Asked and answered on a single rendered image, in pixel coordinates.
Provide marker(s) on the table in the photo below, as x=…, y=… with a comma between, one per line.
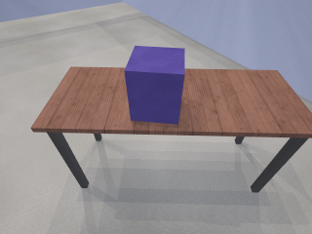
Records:
x=214, y=103

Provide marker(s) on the carton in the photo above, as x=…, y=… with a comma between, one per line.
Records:
x=154, y=81

